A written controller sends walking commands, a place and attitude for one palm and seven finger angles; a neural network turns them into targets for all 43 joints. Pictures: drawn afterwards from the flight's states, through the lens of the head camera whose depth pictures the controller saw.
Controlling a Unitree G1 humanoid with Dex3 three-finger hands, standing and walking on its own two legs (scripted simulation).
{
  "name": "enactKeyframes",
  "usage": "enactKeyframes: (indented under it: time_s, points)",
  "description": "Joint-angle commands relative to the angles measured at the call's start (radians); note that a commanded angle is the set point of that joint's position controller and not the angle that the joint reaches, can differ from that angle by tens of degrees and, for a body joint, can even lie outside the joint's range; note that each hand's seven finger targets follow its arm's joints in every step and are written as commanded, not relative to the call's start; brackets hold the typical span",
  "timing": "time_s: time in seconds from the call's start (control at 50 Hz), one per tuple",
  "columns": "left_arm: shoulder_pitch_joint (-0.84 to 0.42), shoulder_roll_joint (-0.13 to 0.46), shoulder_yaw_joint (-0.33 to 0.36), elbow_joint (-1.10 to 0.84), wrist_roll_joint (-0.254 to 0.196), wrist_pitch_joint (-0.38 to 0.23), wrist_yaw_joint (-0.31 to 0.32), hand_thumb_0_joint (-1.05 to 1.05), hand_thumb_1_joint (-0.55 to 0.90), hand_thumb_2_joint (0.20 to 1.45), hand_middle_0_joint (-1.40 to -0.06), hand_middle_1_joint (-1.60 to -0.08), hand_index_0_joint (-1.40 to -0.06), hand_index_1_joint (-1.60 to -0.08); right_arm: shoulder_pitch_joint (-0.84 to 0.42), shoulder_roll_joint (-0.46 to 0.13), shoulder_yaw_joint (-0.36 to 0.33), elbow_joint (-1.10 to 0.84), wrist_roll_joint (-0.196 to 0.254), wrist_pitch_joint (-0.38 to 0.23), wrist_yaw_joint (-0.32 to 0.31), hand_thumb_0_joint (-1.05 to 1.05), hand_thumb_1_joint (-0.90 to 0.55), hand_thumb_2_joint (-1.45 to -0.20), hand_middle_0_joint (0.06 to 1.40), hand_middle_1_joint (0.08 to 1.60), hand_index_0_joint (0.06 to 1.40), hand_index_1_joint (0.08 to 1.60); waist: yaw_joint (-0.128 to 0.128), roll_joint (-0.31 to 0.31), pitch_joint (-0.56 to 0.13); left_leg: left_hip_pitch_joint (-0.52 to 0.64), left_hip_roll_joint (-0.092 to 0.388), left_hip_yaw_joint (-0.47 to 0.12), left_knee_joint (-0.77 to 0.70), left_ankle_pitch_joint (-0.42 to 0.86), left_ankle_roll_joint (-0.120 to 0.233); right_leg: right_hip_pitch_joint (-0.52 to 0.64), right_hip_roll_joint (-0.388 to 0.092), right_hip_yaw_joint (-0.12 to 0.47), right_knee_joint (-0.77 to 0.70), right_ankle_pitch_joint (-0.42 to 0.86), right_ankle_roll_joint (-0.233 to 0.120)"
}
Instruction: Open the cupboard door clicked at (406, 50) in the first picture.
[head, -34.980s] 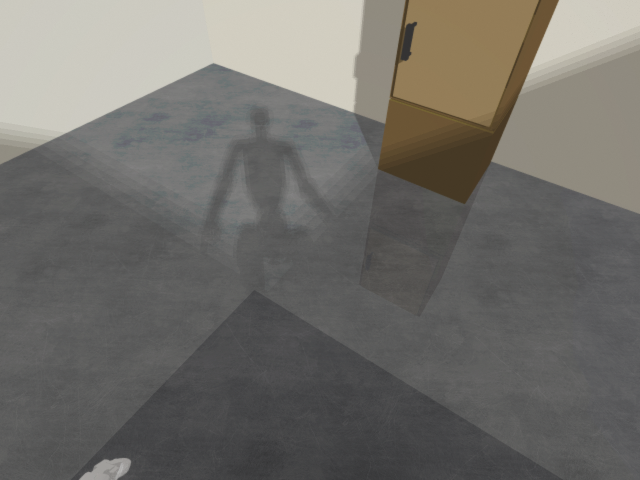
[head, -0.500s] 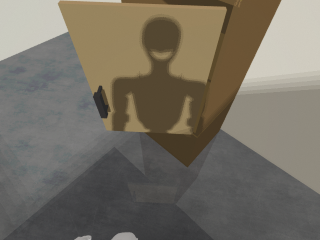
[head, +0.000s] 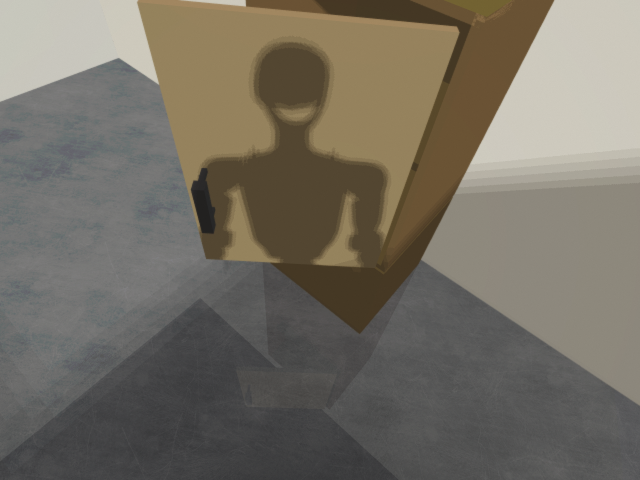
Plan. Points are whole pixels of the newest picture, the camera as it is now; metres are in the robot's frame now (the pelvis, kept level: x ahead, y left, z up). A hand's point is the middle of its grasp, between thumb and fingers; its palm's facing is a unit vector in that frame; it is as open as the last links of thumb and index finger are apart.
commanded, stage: come to a stop and stand still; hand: left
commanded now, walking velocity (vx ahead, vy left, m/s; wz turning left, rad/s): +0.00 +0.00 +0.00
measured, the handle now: (206, 200) +0.60 +0.25 -0.11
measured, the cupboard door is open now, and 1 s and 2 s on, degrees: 40 40 40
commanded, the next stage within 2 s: look again from close up in 0.60 s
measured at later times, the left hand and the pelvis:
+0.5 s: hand out of the picture +0.01 +0.11 -0.19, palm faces +0.07 -0.98 -0.18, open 7.2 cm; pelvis -0.01 -0.07 -0.01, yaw +2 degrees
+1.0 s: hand out of the picture -0.01 +0.12 -0.20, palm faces +0.06 -0.98 -0.16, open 7.3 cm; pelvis -0.01 -0.04 -0.02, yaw +1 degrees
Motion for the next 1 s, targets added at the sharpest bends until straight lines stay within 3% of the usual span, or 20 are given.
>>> enactKeyframes:
  time_s: [0.0,0.06,0.08,0.1,0.14,0.16,0.2,0.26,0.34,0.5,0.66,0.68,0.7,0.72,0.74,0.78,0.8,0.84,0.9,0.98]
  points:
    - [0.011,0.008,-0.009,-0.064,-0.002,-0.039,0.0,0.0,0.9,0.9,-0.2,-0.3,-0.2,-0.3,0.1,-0.207,-0.061,0.004,0.0,0.006,0.002,0.0,-0.9,-0.9,0.2,0.3,0.2,0.3,-0.032,0.224,-0.091,0.134,0.201,-0.24,-0.124,0.028,0.108,0.022,0.018,-0.043,-0.22,0.015,-0.022]
    - [0.125,0.038,-0.002,-0.019,-0.002,-0.048,0.01,0.0,0.9,0.9,-0.2,-0.3,-0.2,-0.3,0.065,-0.176,-0.059,0.004,0.014,0.014,0.009,0.0,-0.9,-0.9,0.2,0.3,0.2,0.3,0.025,0.097,-0.09,-0.03,0.102,-0.152,-0.046,-0.144,0.021,0.248,-0.009,-0.027,-0.51,0.217,-0.041]
    - [0.124,0.091,0.005,-0.019,0.005,-0.055,0.017,0.0,0.9,0.9,-0.2,-0.3,-0.2,-0.3,0.056,-0.121,-0.048,-0.005,0.02,0.019,0.013,0.0,-0.9,-0.9,0.2,0.3,0.2,0.3,0.026,-0.078,-0.056,-0.112,0.009,-0.065,0.068,-0.235,-0.032,0.23,-0.153,0.153,-0.608,0.101,-0.093]
    - [0.067,0.132,0.005,-0.034,0.003,-0.06,0.022,0.0,0.9,0.9,-0.2,-0.3,-0.2,-0.3,0.029,-0.077,-0.03,-0.018,0.015,0.023,0.023,0.0,-0.9,-0.9,0.2,0.3,0.2,0.3,0.018,-0.194,0.001,-0.095,-0.027,-0.022,0.127,-0.267,-0.051,0.094,-0.259,0.232,-0.686,-0.01,-0.144]
    - [-0.021,0.11,-0.013,-0.056,0.004,-0.067,0.023,0.0,0.9,0.9,-0.2,-0.3,-0.2,-0.3,0.047,-0.082,-0.035,-0.001,0.004,0.026,0.037,0.0,-0.9,-0.9,0.2,0.3,0.2,0.3,-0.007,-0.13,0.028,-0.027,-0.033,-0.035,0.237,-0.238,-0.046,-0.028,-0.233,0.183,-0.659,-0.033,-0.168]
    - [-0.028,0.085,-0.016,-0.049,-0.001,-0.074,0.025,0.0,0.9,0.9,-0.2,-0.3,-0.2,-0.3,0.057,-0.079,-0.034,0.022,0.0,0.029,0.034,0.0,-0.9,-0.9,0.2,0.3,0.2,0.3,-0.007,-0.198,0.061,-0.034,-0.023,-0.042,0.247,-0.204,-0.046,-0.023,-0.198,0.156,-0.634,0.073,-0.161]
    - [-0.019,0.054,-0.026,-0.024,-0.008,-0.082,0.026,0.0,0.9,0.9,-0.2,-0.3,-0.2,-0.3,0.096,-0.068,-0.025,0.054,0.005,0.022,0.028,0.0,-0.9,-0.9,0.2,0.3,0.2,0.3,-0.017,-0.188,0.071,0.002,-0.015,-0.049,0.19,-0.135,-0.046,0.012,-0.17,0.097,-0.579,0.272,-0.153]
    - [0.023,0.026,-0.033,0.0,-0.019,-0.092,0.029,0.0,0.9,0.9,-0.2,-0.3,-0.2,-0.3,0.146,-0.077,-0.013,0.098,0.01,-0.002,0.017,0.0,-0.9,-0.9,0.2,0.3,0.2,0.3,-0.013,0.0,0.015,0.129,0.028,-0.1,0.036,0.17,-0.034,0.054,-0.102,0.043,-0.453,0.423,-0.092]
    - [0.046,0.026,-0.032,0.024,-0.021,-0.081,0.03,0.0,0.9,0.9,-0.2,-0.3,-0.2,-0.3,0.124,-0.086,-0.007,0.119,0.012,-0.006,0.005,0.0,-0.9,-0.9,0.2,0.3,0.2,0.3,0.008,0.093,0.022,0.108,0.052,-0.111,0.01,0.177,-0.024,0.119,-0.078,0.037,-0.47,0.382,-0.071]
    - [0.064,0.017,-0.034,0.04,-0.016,-0.085,0.031,0.0,0.9,0.9,-0.2,-0.3,-0.2,-0.3,0.115,-0.07,-0.006,0.121,0.014,0.002,0.004,0.0,-0.9,-0.9,0.2,0.3,0.2,0.3,0.003,-0.011,0.018,0.13,0.037,-0.081,0.0,0.063,-0.035,0.131,-0.081,0.046,-0.534,0.332,-0.074]
    - [0.1,0.001,-0.035,0.057,-0.014,-0.091,0.034,0.0,0.9,0.9,-0.2,-0.3,-0.2,-0.3,0.107,-0.071,-0.001,0.127,0.014,-0.002,0.001,0.0,-0.9,-0.9,0.2,0.3,0.2,0.3,0.003,0.001,0.021,0.15,0.039,-0.08,-0.001,0.114,-0.034,0.143,-0.084,0.041,-0.519,0.427,-0.074]
    - [0.222,0.021,-0.038,0.08,0.006,-0.132,0.079,0.0,0.9,0.9,-0.2,-0.3,-0.2,-0.3,-0.016,-0.087,0.002,0.042,0.028,-0.028,0.014,0.0,-0.9,-0.9,0.2,0.3,0.2,0.3,0.062,-0.015,0.011,0.062,0.025,-0.024,0.264,0.098,-0.045,0.13,-0.155,0.157,-0.509,1.038,-0.002]
    - [0.199,0.081,-0.026,0.049,0.008,-0.143,0.081,0.0,0.9,0.9,-0.2,-0.3,-0.2,-0.3,0.007,-0.056,0.011,-0.024,0.023,-0.02,0.018,0.0,-0.9,-0.9,0.2,0.3,0.2,0.3,0.008,-0.058,0.011,-0.067,-0.038,-0.011,0.268,-0.148,-0.041,0.281,-0.205,0.125,-0.415,1.46,-0.015]
    - [0.207,0.066,-0.03,0.026,0.005,-0.143,0.076,0.0,0.9,0.9,-0.2,-0.3,-0.2,-0.3,0.073,-0.022,0.006,-0.011,0.019,-0.026,0.011,0.0,-0.9,-0.9,0.2,0.3,0.2,0.3,-0.005,-0.084,-0.099,-0.04,-0.052,0.008,0.204,-0.215,-0.012,0.351,-0.21,0.096,-0.32,1.637,-0.035]
    - [0.2,0.048,-0.04,0.022,0.0,-0.141,0.076,0.0,0.9,0.9,-0.2,-0.3,-0.2,-0.3,0.111,-0.032,0.002,0.003,0.017,-0.032,0.009,0.0,-0.9,-0.9,0.2,0.3,0.2,0.3,-0.02,-0.116,-0.159,-0.007,-0.058,0.012,0.141,-0.144,-0.009,0.382,-0.176,0.043,-0.264,1.598,-0.072]
    - [0.176,0.026,-0.042,-0.004,-0.01,-0.131,0.071,0.0,0.9,0.9,-0.2,-0.3,-0.2,-0.3,0.157,-0.074,-0.006,0.014,0.022,-0.034,0.01,0.0,-0.9,-0.9,0.2,0.3,0.2,0.3,-0.028,-0.123,-0.212,0.12,-0.006,-0.042,0.11,0.156,0.013,0.305,-0.119,0.021,-0.235,1.169,-0.074]
    - [0.165,0.005,-0.048,-0.018,-0.008,-0.118,0.069,0.0,0.9,0.9,-0.2,-0.3,-0.2,-0.3,0.161,-0.091,-0.008,0.016,0.019,-0.037,0.008,0.0,-0.9,-0.9,0.2,0.3,0.2,0.3,-0.019,-0.016,-0.181,0.163,0.044,-0.069,0.132,0.325,0.025,0.218,-0.089,0.014,-0.257,0.872,-0.073]
    - [0.179,-0.026,-0.047,-0.028,0.001,-0.097,0.065,0.0,0.9,0.9,-0.2,-0.3,-0.2,-0.3,0.107,-0.108,-0.003,-0.004,0.016,-0.028,0.006,0.0,-0.9,-0.9,0.2,0.3,0.2,0.3,0.014,0.079,-0.004,0.071,0.086,-0.123,0.09,0.285,0.044,0.097,-0.045,0.018,-0.376,0.373,-0.073]
    - [0.204,-0.001,-0.053,-0.016,0.004,-0.096,0.054,0.0,0.9,0.9,-0.2,-0.3,-0.2,-0.3,0.072,-0.081,0.008,-0.022,0.016,-0.024,0.014,0.0,-0.9,-0.9,0.2,0.3,0.2,0.3,0.025,0.147,0.102,-0.003,0.04,-0.133,0.034,0.1,0.033,0.052,-0.051,0.055,-0.429,0.285,-0.086]
    - [0.174,0.007,-0.059,-0.026,-0.003,-0.092,0.047,0.0,0.9,0.9,-0.2,-0.3,-0.2,-0.3,0.088,-0.106,0.002,-0.026,0.017,-0.025,0.015,0.0,-0.9,-0.9,0.2,0.3,0.2,0.3,0.01,0.028,0.015,0.039,0.041,-0.145,0.018,0.005,0.031,0.073,-0.048,0.044,-0.427,0.219,-0.076]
